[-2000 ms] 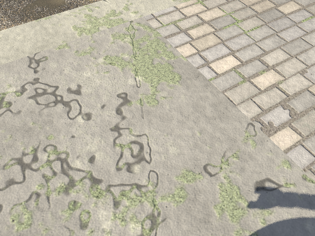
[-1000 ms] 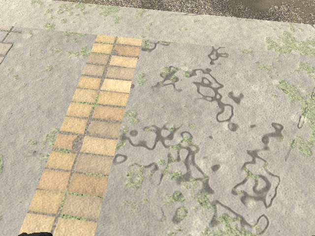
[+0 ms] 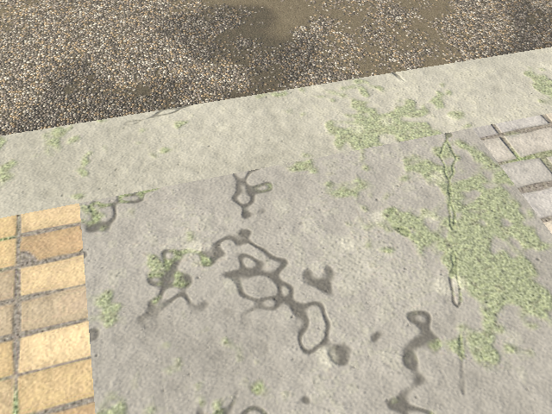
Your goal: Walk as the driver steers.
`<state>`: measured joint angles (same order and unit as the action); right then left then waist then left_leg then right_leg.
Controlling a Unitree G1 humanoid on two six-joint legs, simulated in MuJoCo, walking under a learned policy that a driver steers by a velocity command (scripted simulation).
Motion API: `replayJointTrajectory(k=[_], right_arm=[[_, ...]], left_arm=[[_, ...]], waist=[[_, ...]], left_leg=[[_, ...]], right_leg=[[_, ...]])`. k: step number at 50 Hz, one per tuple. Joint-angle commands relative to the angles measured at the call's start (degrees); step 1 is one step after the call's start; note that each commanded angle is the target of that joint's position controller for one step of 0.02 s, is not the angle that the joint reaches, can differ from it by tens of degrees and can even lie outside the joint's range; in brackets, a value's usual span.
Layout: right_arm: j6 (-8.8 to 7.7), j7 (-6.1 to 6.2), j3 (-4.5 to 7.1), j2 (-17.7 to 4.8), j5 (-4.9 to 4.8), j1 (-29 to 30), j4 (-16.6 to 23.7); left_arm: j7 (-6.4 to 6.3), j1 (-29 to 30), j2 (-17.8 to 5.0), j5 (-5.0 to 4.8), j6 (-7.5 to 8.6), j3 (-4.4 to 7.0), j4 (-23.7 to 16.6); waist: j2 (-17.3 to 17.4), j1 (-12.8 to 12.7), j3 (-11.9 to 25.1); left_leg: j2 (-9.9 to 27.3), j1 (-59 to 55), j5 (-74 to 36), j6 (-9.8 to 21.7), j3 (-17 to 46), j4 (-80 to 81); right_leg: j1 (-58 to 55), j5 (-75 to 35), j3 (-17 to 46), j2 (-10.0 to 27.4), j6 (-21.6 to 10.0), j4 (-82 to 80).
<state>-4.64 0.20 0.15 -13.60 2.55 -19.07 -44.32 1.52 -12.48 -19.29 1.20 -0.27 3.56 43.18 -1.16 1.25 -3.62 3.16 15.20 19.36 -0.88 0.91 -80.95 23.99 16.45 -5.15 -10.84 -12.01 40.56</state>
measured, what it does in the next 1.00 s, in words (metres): walks ahead: left foot, then right foot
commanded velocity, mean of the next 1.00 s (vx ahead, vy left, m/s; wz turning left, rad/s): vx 1.00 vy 0.00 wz -0.25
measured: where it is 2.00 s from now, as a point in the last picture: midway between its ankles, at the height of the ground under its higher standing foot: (345, 125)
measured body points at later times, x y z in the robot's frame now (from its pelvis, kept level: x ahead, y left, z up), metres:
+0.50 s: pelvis +0.46 +0.01 +0.03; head +0.48 +0.00 +0.48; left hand +0.71 +0.22 -0.06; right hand +0.39 -0.28 -0.08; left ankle +0.50 +0.13 -0.70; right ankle +0.37 -0.07 -0.61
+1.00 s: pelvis +0.89 -0.19 +0.03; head +0.91 -0.20 +0.48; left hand +0.94 +0.10 -0.09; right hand +0.96 -0.49 -0.08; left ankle +1.00 -0.08 -0.61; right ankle +0.78 -0.24 -0.70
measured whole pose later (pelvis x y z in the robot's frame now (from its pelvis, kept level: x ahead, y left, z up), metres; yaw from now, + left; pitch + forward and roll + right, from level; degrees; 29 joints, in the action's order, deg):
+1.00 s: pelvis +0.89 -0.19 +0.03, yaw -12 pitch +1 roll -2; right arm -0.4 -2.8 3.2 -18.5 1.6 -11.7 -45.2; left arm -0.2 -25.0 -17.6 0.7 6.1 3.0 51.7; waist 2.8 -1.9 -0.7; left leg 6.3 42.7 7.1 4.5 -0.9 -67.6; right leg 0.4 19.0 -11.4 -2.4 -2.4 18.5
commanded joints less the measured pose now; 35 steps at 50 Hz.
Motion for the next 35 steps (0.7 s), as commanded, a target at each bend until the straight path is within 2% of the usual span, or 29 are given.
replayJointTrajectory(k=[1, 2, 3, 4, 6, 8, 11, 12, 13, 14, 15, 16, 17, 18, 19, 20, 21, 22, 23, 24, 26, 28, 29, 30, 31, 32, 33, 34, 35], right_arm=[[-1.26, 0.08, 1.41, -9.6, 1.69, 3.1, 8.1], [0.12, -0.09, 1.23, -9.1, 2.29, 2.2, 8.0], [1.13, -0.28, 1.13, -8.7, 2.45, 3.2, 8.6], [1.64, -0.5, 0.82, -8.1, 2.38, 6.9, 10.2], [1.63, -1.22, 0.02, -6.6, 1.44, 15.5, 13.7], [1.34, -1.75, -0.65, -5.3, 0.31, 19.6, 14.8], [0.93, -1.54, -0.42, -6.7, -0.6, 22.2, 15.7], [0.84, -1.28, -0.14, -7.6, -0.61, 21.1, 15.5], [0.77, -0.78, 0.59, -9.3, -0.69, 17.7, 14.6], [0.62, -0.07, 1.93, -12.4, -1.0, 10.5, 12.6], [0.51, 0.9, 3.17, -14.5, -1.25, -1.1, 9.6], [0.3, 2.26, 4.71, -17.5, -0.3, -13.2, 6.7], [-0.22, 2.2, 5.5, -21.1, 2.41, -13.3, 6.2], [0.19, 1.05, 5.77, -19.0, 1.41, -7.7, 6.7], [0.24, 0.5, 4.88, -13.3, 0.73, -1.1, 7.2], [0.28, 0.01, 4.33, -10.4, 0.42, 0.8, 6.2], [0.09, -0.17, 3.94, -9.2, 0.62, -0.2, 4.6], [-0.34, -0.18, 3.34, -7.8, 0.62, -1.8, 2.5], [-0.9, -0.47, 2.97, -6.7, 0.21, -3.2, 0.7], [-1.5, -0.73, 2.85, -6.5, -0.39, -4.5, -0.7], [-2.35, -0.96, 3.04, -7.8, -1.04, -5.1, -2.0], [-2.78, -1.04, 3.15, -9.0, -1.11, -4.8, -2.6], [-2.77, -1.26, 2.82, -8.1, -1.53, -5.0, -3.1], [-3.01, -1.32, 3.15, -10.2, -1.61, -5.5, -3.4], [-3.04, -1.43, 3.06, -9.8, -2.12, -7.0, -4.5], [-3.01, -1.52, 3.13, -10.6, -2.34, -8.4, -5.3], [-2.78, -1.49, 3.52, -12.5, -2.23, -8.7, -5.7], [-2.69, -1.26, 3.84, -14.7, -2.23, -8.7, -6.0], [-2.43, -1.03, 4.17, -16.5, -2.15, -9.2, -6.5]], left_arm=[[-1.8, -6.0, -9.1, -0.03, 1.9, 2.75, -1.6], [-1.76, -5.5, -7.8, -0.4, 2.7, 2.13, -1.7], [-1.54, -5.7, -7.2, -0.78, 3.47, 1.79, -1.6], [-1.34, -5.9, -7.4, -1.06, 4.1, 1.8, -1.5], [-1.26, -6.7, -7.8, -0.9, 4.64, 1.99, -1.2], [-0.89, -8.8, -8.3, -1.11, 4.71, 2.45, -0.5], [-0.99, -11.4, -9.7, -1.79, 4.75, 3.01, 0.9], [-1.28, -10.9, -10.2, -1.79, 4.67, 3.15, 0.9], [-1.54, -10.2, -11.3, -1.67, 4.69, 3.39, 0.8], [-1.52, -9.4, -13.1, -1.03, 4.8, 3.64, 0.9], [-1.25, -6.5, -14.0, -0.45, 5.06, 3.71, 0.7], [-1.23, -4.8, -9.4, 0.17, 5.88, 2.5, 0.2], [-1.24, -11.9, 1.7, -1.82, 6.02, -0.27, -1.9], [-1.31, -12.0, -2.0, -1.24, 5.74, -0.96, -2.2], [-1.24, -7.4, -4.7, -0.13, 4.95, -0.46, -1.3], [-0.54, -3.9, -5.1, 0.71, 4.5, -0.51, -1.6], [0.19, -0.2, -4.5, 1.23, 4.14, -0.64, -2.6], [0.96, -0.2, -3.0, 1.4, 3.69, -1.08, -3.6], [1.32, 0.5, -1.5, 1.49, 3.28, -1.68, -4.0], [1.51, 1.5, -0.6, 1.55, 2.98, -2.09, -4.8], [1.93, 6.1, -0.6, 1.77, 2.77, -2.73, -7.1], [2.37, 12.0, -1.2, 1.61, 3.05, -3.29, -9.9], [2.77, 13.8, -1.3, 1.41, 3.11, -3.44, -10.0], [3.37, 15.6, 0.0, 1.2, 3.54, -4.39, -11.7], [3.7, 18.3, 0.2, 1.27, 3.84, -4.71, -12.0], [3.69, 19.6, 0.4, 1.31, 4.04, -4.86, -12.1], [3.24, 19.1, -0.5, 1.24, 4.1, -4.62, -11.6], [2.6, 16.9, -1.8, 1.45, 4.15, -4.09, -11.0], [1.82, 11.3, -3.7, 1.72, 4.32, -3.17, -9.2]], waist=[[7.5, 0.1, 0.7], [6.2, 1.6, -0.2], [5.8, 2.1, -1.1], [5.3, 1.6, -2.5], [3.4, -0.5, -5.0], [1.1, -3.1, -3.5], [-1.1, -5.4, -0.1], [-1.1, -4.6, 1.2], [-1.4, -2.9, 4.1], [-1.6, 0.8, 9.3], [-1.4, 8.0, 14.2], [1.5, 13.0, 19.4], [20.4, 5.9, 25.1], [20.3, 4.3, 24.3], [11.2, 3.1, 14.4], [4.4, 2.6, 9.1], [2.3, 2.5, 5.9], [4.4, 0.9, 4.2], [5.3, 0.2, 2.9], [5.6, -0.3, 1.8], [5.2, -1.0, -1.2], [5.1, -1.4, -3.6], [3.2, -0.8, -3.2], [6.5, -1.7, -4.0], [4.5, -0.9, -5.2], [3.6, -0.6, -5.4], [3.6, -1.1, -4.4], [4.5, -2.7, -1.6], [6.0, -5.6, 3.2]], left_leg=[[3.4, 26.6, 0.9, -0.8, 4.0, 2.6], [4.3, 23.9, 2.5, -1.9, 3.9, 5.7], [5.0, 22.7, 4.0, -2.8, 3.0, 9.6], [5.1, 21.5, 2.0, -3.4, 1.4, 14.8], [4.0, 19.0, -8.4, -4.0, -1.1, 26.0], [1.6, 14.2, -19.7, -3.2, -2.0, 36.7], [-1.5, 9.8, -24.9, -1.2, -1.6, 45.4], [-2.6, 6.4, -23.6, -0.6, -1.2, 48.5], [-4.3, 0.7, -20.8, -0.2, -0.6, 50.0], [-5.4, -6.8, -16.2, 0.5, -0.6, 49.0], [-4.2, -18.0, -13.4, 1.3, -1.5, 49.4], [2.6, -30.8, -1.2, 2.8, 4.3, 47.9], [20.7, -43.0, 14.6, 8.8, 34.2, 55.0], [20.9, -37.9, 24.6, 11.1, 51.5, 65.4], [18.1, -28.4, 26.3, 10.8, 42.0, 66.5], [15.6, -21.1, 17.9, 10.5, 33.9, 66.2], [12.7, -16.4, 10.4, 9.4, 27.0, 66.5], [11.5, -13.1, 6.9, 9.5, 23.1, 67.2], [10.6, -11.5, 4.2, 9.3, 20.4, 68.4], [10.6, -10.7, 2.1, 9.4, 18.6, 69.6], [10.7, -8.9, -2.6, 9.9, 13.8, 73.2], [9.1, -6.2, -9.9, 9.6, 6.7, 76.7], [5.4, -5.3, -15.3, 8.3, 1.1, 77.9], [7.4, -2.1, -19.5, 8.9, 1.4, 80.2], [7.4, -0.4, -24.8, 9.2, 1.2, 82.8], [7.9, -1.5, -29.2, 9.4, 0.9, 83.3], [8.1, -4.9, -36.1, 9.4, 0.4, 81.4], [8.7, -9.0, -50.3, 9.1, -0.3, 76.5], [8.8, -11.5, -62.2, 8.4, -0.7, 67.7]], right_leg=[[-19.2, -1.4, 35.9, 17.8, -9.0, -27.5], [-13.5, -4.3, 33.8, 16.2, -9.3, -28.0], [-9.5, -5.4, 31.4, 14.5, -9.2, -28.7], [-5.4, -6.5, 29.1, 12.7, -8.8, -30.2], [-0.8, -11.9, 26.6, 9.6, -6.9, -31.7], [-2.3, -22.0, 25.5, 8.4, -4.2, -30.7], [-11.6, -35.4, 27.4, 10.7, -1.6, -27.7], [-14.1, -40.2, 27.5, 10.7, -0.3, -25.1], [-16.3, -47.8, 28.1, 10.7, 1.2, -20.0], [-18.6, -54.1, 27.9, 11.3, 2.4, -11.5], [-16.0, -54.0, 26.4, 10.7, 3.3, 1.3], [-7.9, -42.0, 22.9, 8.3, 3.9, 18.4], [9.8, 11.5, 17.6, 0.8, 5.7, 37.7], [16.0, 7.9, 15.1, 3.3, 4.9, 41.3], [17.0, 0.8, 13.9, 7.8, 4.9, 39.4], [15.8, -2.0, 12.7, 9.5, 5.3, 36.8], [15.2, -1.8, 12.6, 10.5, 5.3, 34.6], [14.9, -1.1, 13.4, 10.9, 5.7, 33.3], [15.3, -0.4, 14.0, 11.6, 5.9, 31.8], [16.6, 0.2, 14.4, 11.7, 6.0, 30.3], [20.6, -2.5, 14.1, 12.0, 6.9, 25.7], [20.2, -8.5, 11.9, 12.2, 7.7, 16.1], [17.0, -12.3, 7.6, 10.7, 7.8, 12.2], [11.5, -14.8, 5.3, 12.9, 7.2, 4.6], [6.6, -17.8, 2.3, 13.1, 6.8, 1.6], [3.4, -19.4, 1.5, 12.6, 6.4, -1.2], [1.2, -18.4, 1.3, 11.7, 6.1, -3.0], [-2.4, -15.7, 1.3, 9.9, 5.7, -4.3], [-9.5, -11.9, 1.5, 7.8, 5.2, -4.4]])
